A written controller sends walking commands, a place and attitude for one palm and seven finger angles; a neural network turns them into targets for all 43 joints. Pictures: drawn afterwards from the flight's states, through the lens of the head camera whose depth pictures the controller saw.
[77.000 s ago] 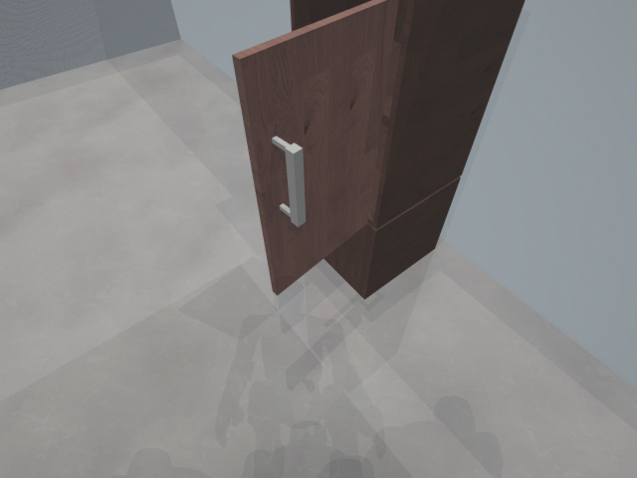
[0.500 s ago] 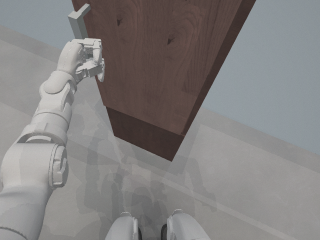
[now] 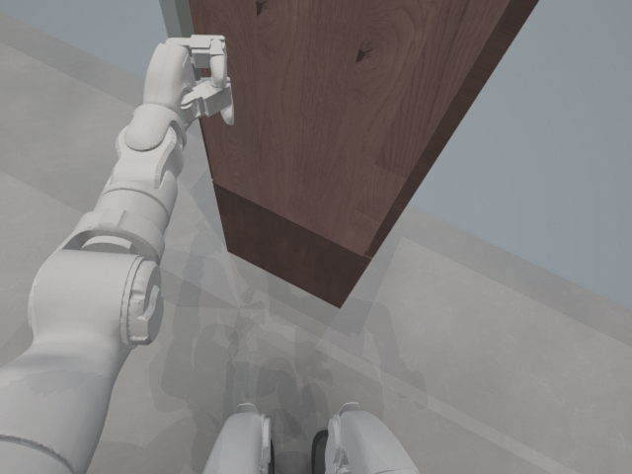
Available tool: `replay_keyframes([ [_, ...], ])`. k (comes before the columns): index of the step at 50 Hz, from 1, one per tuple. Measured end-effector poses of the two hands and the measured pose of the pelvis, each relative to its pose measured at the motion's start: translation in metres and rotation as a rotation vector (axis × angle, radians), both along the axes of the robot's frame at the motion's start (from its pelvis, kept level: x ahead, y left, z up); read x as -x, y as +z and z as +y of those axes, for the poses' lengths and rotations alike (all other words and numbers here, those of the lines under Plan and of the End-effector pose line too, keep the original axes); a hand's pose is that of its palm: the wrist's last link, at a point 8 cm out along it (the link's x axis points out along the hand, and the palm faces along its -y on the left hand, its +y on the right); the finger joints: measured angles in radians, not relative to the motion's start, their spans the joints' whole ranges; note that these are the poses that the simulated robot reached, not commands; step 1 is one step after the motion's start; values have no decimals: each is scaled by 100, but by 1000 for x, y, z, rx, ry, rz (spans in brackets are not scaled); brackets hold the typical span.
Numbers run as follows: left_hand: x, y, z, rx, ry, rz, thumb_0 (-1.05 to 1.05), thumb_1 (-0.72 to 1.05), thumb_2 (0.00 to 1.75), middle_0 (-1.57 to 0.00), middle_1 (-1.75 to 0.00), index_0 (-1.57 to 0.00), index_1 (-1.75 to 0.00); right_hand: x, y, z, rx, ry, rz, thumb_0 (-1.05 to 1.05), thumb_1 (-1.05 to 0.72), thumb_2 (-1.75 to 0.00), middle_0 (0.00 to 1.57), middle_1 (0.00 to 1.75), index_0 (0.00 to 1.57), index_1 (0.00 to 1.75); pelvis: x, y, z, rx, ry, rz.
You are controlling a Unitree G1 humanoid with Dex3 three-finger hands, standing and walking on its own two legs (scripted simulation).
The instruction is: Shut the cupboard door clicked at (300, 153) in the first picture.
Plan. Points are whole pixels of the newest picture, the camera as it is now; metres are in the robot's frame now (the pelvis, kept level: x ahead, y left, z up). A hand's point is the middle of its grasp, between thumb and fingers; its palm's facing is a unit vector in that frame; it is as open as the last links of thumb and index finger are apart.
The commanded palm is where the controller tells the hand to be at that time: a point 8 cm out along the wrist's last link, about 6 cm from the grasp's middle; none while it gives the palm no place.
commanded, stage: pull the fist back off the door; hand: left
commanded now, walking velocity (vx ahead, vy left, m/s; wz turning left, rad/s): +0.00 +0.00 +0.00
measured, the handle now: (195, 48) +0.61 +0.12 +0.10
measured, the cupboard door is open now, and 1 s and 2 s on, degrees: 0 0 0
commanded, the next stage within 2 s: draw the hand back to the body in 0.78 s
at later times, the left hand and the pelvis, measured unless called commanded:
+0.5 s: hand (252, 109) +0.52 +0.06 +0.10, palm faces -0.05 -1.00 -0.03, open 3.1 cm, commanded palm +0.48 +0.10 +0.11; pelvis +0.03 -0.02 +0.03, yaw -4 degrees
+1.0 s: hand (250, 147) +0.45 +0.06 +0.11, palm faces -0.08 -1.00 -0.03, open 3.1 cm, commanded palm +0.42 +0.11 +0.12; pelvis +0.03 -0.03 +0.04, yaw -2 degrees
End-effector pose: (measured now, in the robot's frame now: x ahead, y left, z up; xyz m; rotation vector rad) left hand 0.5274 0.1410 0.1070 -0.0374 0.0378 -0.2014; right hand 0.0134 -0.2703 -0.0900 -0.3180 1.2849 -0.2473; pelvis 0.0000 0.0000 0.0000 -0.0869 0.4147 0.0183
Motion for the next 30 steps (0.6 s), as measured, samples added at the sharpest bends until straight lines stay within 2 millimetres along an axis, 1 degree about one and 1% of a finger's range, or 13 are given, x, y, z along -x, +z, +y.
replay_keyframes([
  [2,1,-2,-8,34,129,-3,2,90,90,-130,-150,-136,-150,1,-1,2,-18,19,-7,1,-91,-90,20,30,21,30,3,-1,-1,-4,-2,5],
  [4,-1,-2,-18,-9,180,-11,2,90,90,-130,-150,-135,-150,4,-2,5,-38,20,-20,1,-91,-90,20,30,21,30,5,-2,-2,-7,-7,10],
  [7,-5,0,-38,-89,149,-41,2,90,90,-129,-150,-134,-150,16,-2,9,-69,-19,-29,0,-91,-90,20,30,21,30,6,-3,-3,-11,-22,11],
  [10,-8,1,-53,-67,123,-26,2,90,90,-129,-150,-132,-150,33,-3,14,-99,-79,-11,0,-91,-90,20,30,21,30,3,1,-5,-21,-47,2],
  [12,-8,0,-54,-50,129,-9,0,90,91,-129,-150,-132,-150,45,-1,17,-120,-116,9,0,-91,-90,20,30,21,30,0,4,-6,-29,-65,-8],
  [15,-5,-2,-48,-63,153,6,-1,90,92,-129,-150,-131,-150,61,1,22,-153,-160,44,1,-91,-90,20,30,21,30,-6,11,-9,-40,-86,-28],
  [19,2,-5,-37,-81,173,-9,0,90,91,-129,-150,-130,-150,72,7,24,-181,-194,92,1,-91,-90,20,30,21,30,-13,19,-14,-51,-98,-48],
  [22,12,-6,-32,-71,168,-31,1,90,91,-129,-150,-130,-150,68,11,20,-185,-197,114,1,-91,-90,20,30,21,30,-20,24,-18,-56,-98,-60],
  [24,19,-6,-31,-66,157,-38,1,90,91,-129,-150,-130,-150,59,13,14,-181,-191,111,1,-91,-90,20,30,21,30,-24,27,-20,-57,-95,-69],
  [27,33,-8,-31,-62,140,-38,1,90,90,-129,-150,-130,-150,36,16,3,-165,-170,73,1,-91,-90,20,30,21,30,-31,31,-22,-58,-89,-85],
  [30,47,-9,-32,-52,135,-36,1,90,90,-129,-150,-130,-150,4,18,-9,-146,-138,1,1,-91,-90,20,30,20,30,-36,35,-24,-60,-85,-103],
])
